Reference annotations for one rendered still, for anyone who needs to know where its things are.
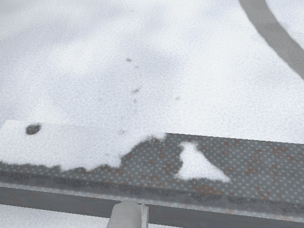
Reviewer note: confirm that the left robot thigh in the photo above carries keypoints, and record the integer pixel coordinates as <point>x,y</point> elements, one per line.
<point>129,214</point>

